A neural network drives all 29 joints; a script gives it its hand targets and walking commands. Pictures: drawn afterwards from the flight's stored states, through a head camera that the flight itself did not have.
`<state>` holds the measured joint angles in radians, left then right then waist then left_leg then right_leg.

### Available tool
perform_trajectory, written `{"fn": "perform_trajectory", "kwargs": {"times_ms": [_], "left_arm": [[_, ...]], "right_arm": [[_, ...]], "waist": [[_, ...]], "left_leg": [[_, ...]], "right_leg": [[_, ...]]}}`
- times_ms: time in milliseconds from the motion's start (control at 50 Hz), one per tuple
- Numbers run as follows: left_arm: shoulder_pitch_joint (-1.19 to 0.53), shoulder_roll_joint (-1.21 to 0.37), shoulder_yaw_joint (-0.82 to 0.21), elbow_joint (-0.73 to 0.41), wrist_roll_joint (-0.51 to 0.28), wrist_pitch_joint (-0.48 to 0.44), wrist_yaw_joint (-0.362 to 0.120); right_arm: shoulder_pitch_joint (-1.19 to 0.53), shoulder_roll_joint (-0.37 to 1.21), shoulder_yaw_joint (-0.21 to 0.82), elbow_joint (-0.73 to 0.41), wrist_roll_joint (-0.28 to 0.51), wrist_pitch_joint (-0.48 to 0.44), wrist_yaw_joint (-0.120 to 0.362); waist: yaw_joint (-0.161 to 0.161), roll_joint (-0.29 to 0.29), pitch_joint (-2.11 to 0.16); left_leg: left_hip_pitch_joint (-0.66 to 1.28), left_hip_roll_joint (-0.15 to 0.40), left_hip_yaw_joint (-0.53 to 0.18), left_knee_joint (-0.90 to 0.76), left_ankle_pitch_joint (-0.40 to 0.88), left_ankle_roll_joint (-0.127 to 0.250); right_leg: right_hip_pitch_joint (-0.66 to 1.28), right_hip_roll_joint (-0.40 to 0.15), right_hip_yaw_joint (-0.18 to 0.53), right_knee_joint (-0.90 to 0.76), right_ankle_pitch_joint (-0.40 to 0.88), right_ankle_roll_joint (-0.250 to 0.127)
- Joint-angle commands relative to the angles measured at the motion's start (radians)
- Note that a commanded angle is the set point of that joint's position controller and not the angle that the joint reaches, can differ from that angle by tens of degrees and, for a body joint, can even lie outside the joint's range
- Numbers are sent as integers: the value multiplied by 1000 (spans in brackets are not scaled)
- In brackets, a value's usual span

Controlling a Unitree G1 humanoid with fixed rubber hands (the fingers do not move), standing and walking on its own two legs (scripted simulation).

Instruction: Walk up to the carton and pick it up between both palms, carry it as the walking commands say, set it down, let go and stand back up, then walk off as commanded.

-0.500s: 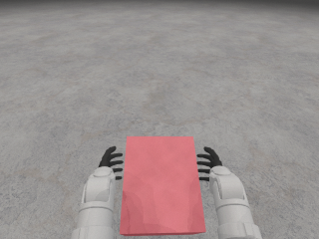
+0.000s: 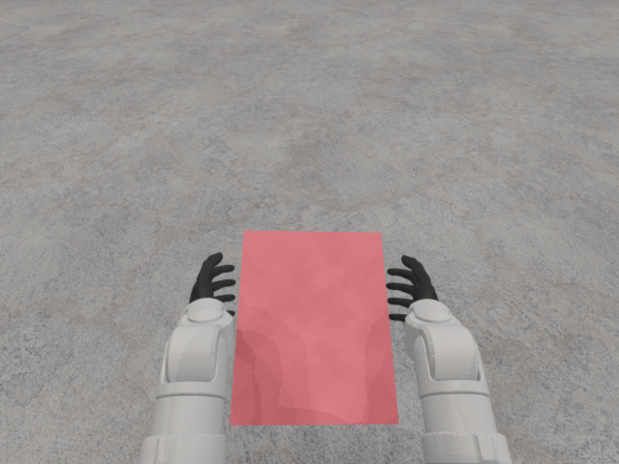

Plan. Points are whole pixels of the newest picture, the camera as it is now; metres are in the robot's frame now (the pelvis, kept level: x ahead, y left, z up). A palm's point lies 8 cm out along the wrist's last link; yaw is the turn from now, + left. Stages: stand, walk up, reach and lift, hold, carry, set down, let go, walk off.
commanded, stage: carry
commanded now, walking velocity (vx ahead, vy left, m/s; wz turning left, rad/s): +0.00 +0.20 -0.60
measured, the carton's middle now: (310, 328) +0.34 +0.01 -0.03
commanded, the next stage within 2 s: none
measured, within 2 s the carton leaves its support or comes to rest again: neither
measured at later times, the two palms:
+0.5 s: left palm (194, 320) +0.28 +0.15 +0.08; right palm (434, 371) +0.21 -0.12 +0.09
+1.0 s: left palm (198, 340) +0.25 +0.14 +0.09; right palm out of the picture +0.09 -0.09 +0.09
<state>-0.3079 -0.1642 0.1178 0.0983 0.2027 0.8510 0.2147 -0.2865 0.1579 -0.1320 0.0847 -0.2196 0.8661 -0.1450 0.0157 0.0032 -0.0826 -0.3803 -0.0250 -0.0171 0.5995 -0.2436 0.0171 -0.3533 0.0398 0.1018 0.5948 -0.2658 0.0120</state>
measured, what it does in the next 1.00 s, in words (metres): steps to the left, turning right: left foot, then right foot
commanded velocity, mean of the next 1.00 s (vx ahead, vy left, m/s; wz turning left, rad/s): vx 0.00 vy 0.20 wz -0.60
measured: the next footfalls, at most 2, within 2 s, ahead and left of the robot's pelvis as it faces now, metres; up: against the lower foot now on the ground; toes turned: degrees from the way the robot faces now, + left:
left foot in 0.48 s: +0.06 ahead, +0.20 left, +0.00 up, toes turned -10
right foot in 0.78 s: -0.05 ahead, +0.03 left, +0.00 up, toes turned -31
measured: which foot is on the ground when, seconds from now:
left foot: down 0.00-0.22, up 0.24-0.46, down 0.48-0.78, up 0.80-1.00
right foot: down 0.00-0.50, up 0.52-0.76, down 0.78-1.00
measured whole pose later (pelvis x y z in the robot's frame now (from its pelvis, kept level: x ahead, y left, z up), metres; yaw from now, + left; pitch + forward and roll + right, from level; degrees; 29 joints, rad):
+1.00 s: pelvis -0.05 +0.18 +0.00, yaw -32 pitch +5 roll +2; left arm -0.16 -0.14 0.02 -0.38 0.09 1.20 0.23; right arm -0.15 0.13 -0.02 -0.40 -0.06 1.21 -0.26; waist -0.03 0.00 -0.06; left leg -0.61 0.06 0.03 1.01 -0.40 -0.07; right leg -0.45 -0.03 0.04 0.59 -0.23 0.01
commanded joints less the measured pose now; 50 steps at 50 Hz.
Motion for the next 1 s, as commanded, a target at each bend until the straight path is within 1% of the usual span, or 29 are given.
{"fn": "perform_trajectory", "kwargs": {"times_ms": [0, 40, 60, 80, 100, 120, 160, 180, 200, 220, 240, 280, 320, 420, 460, 480, 500, 520, 560, 600, 700, 740, 760, 780, 800, 820, 860, 900, 980], "left_arm": [[-449, -1071, -673, -163, -394, 30, -385], [-431, -1079, -706, -262, -423, 82, -363], [-413, -1075, -715, -303, -429, 109, -351], [-393, -1062, -715, -338, -431, 134, -340], [-393, -1050, -717, -383, -447, 156, -332], [-383, -1039, -715, -421, -467, 176, -324], [-340, -1036, -708, -463, -493, 215, -308], [-323, -1034, -704, -486, -499, 232, -298], [-279, -1017, -689, -486, -490, 246, -288], [-232, -987, -668, -471, -471, 260, -277], [-221, -993, -670, -498, -480, 273, -266], [-242, -991, -665, -568, -478, 287, -247], [-222, -983, -640, -595, -461, 293, -230], [-184, -925, -612, -634, -441, 303, -200], [-173, -908, -622, -630, -441, 313, -193], [-180, -904, -629, -627, -440, 319, -190], [-211, -901, -647, -650, -449, 329, -194], [-236, -912, -655, -648, -461, 337, -199], [-290, -949, -682, -621, -494, 344, -210], [-305, -980, -703, -629, -520, 339, -220], [-250, -947, -673, -587, -510, 352, -217], [-204, -937, -649, -545, -497, 365, -217], [-182, -931, -632, -523, -487, 370, -220], [-175, -916, -609, -500, -474, 366, -224], [-164, -928, -599, -483, -475, 363, -228], [-179, -956, -601, -505, -477, 356, -231], [-218, -997, -619, -558, -468, 333, -233], [-246, -1012, -622, -616, -467, 313, -233], [-200, -969, -611, -642, -452, 306, -224]], "right_arm": [[-526, 1067, 695, -220, 399, -8, 297], [-487, 1076, 716, -292, 429, 39, 270], [-454, 1070, 721, -318, 437, 64, 256], [-416, 1066, 719, -339, 440, 86, 242], [-392, 1064, 719, -383, 443, 106, 228], [-376, 1062, 722, -431, 448, 127, 211], [-336, 1051, 711, -482, 443, 169, 179], [-309, 1038, 705, -503, 443, 187, 165], [-304, 1022, 710, -533, 448, 205, 152], [-295, 1005, 716, -563, 457, 226, 147], [-312, 1012, 723, -575, 484, 239, 142], [-342, 1020, 730, -616, 514, 254, 139], [-328, 1030, 723, -617, 531, 266, 138], [-271, 990, 690, -616, 537, 288, 127], [-231, 977, 674, -595, 524, 297, 123], [-221, 957, 663, -578, 511, 302, 122], [-202, 937, 640, -559, 489, 299, 122], [-203, 948, 641, -574, 490, 298, 123], [-225, 964, 614, -578, 474, 298, 124], [-236, 978, 604, -603, 465, 287, 121], [-201, 954, 614, -598, 443, 300, 104], [-185, 944, 618, -564, 442, 313, 99], [-190, 939, 623, -548, 445, 316, 100], [-193, 954, 639, -550, 448, 324, 103], [-248, 958, 671, -577, 465, 328, 110], [-289, 989, 685, -585, 485, 323, 116], [-318, 1046, 712, -591, 509, 306, 133], [-339, 1076, 729, -621, 539, 293, 145], [-302, 1052, 734, -617, 541, 290, 139]], "waist": [[-6, -104, -353], [-13, 16, -381], [-13, 126, -397], [-10, 209, -391], [-16, 214, -389], [-15, 170, -384], [-5, 121, -372], [-1, 71, -353], [7, -75, -356], [2, -348, -362], [-3, -273, -365], [-5, -140, -349], [0, -141, -346], [8, -217, -372], [2, -142, -398], [-3, -5, -371], [-19, 341, -318], [-11, 271, -314], [-13, 154, -258], [-14, 176, -248], [-29, 170, -308], [-7, 119, -315], [0, 23, -306], [-5, -298, -294], [-2, -374, -286], [-9, -218, -278], [-8, -93, -252], [-8, -120, -260], [4, -192, -306]], "left_leg": [[126, 104, -22, 18, 130, 40], [202, 187, -101, -24, 323, 88], [243, 266, -178, -60, 475, 131], [274, 329, -220, -105, 557, 186], [265, 347, -208, -110, 591, 217], [232, 338, -162, -95, 598, 213], [130, 280, -36, -24, 539, 149], [49, 247, 16, 54, 470, 104], [-108, 181, 58, 166, 249, 43], [-299, 64, 105, 336, -226, -32], [-344, 61, -1, 435, -336, -39], [-360, 91, -41, 443, -266, -44], [-296, 66, 13, 358, -213, -58], [-50, 9, 96, 29, -172, -66], [207, 43, 141, -202, -68, -52], [314, 199, 2, -257, -44, 2], [286, 474, -300, -280, 139, 132], [216, 479, -228, -240, 249, 187], [154, 368, -63, -217, 251, 160], [180, 302, 56, -175, 286, 121], [240, 325, 69, -78, 410, 149], [190, 311, 121, 32, 456, 91], [17, 285, 133, 138, 258, 26], [-295, 170, 163, 303, -210, -49], [-427, 94, 75, 456, -391, -75], [-440, 127, -9, 554, -329, -81], [-394, 147, -13, 564, -182, -84], [-320, 111, 33, 497, -131, -97], [-231, 66, 58, 343, -167, -94]], "right_leg": [[28, -226, 183, -33, 359, -95], [-72, -156, 112, 86, 246, -61], [-131, -86, 31, 183, 112, -36], [-187, -24, -68, 199, -152, -22], [-192, -16, -118, 251, -263, -24], [-155, -35, -138, 241, -248, -28], [-13, -34, -159, 59, -88, -49], [73, -64, -99, -74, 30, -69], [198, -186, 82, -131, 182, -110], [276, -459, 476, -188, 532, -215], [296, -455, 482, -175, 550, -242], [270, -401, 367, -160, 471, -206], [245, -327, 241, -138, 508, -173], [156, -259, 170, -132, 411, -115], [18, -166, 63, -34, 252, -55], [-151, -87, -21, 88, 40, -18], [-369, 5, -170, 366, -285, 19], [-336, -68, -156, 549, -346, 8], [-317, -82, -159, 622, -246, -10], [-294, -74, -195, 528, -186, -2], [-152, -51, -237, 175, -146, -11], [3, -64, -226, -137, 51, -24], [170, -159, -89, -205, 120, -37], [336, -448, 307, -206, 564, -145], [357, -523, 479, -212, 696, -240], [352, -472, 379, -172, 630, -229], [249, -371, 216, -157, 454, -180], [192, -304, 130, -149, 379, -150], [183, -289, 170, -159, 316, -143]]}}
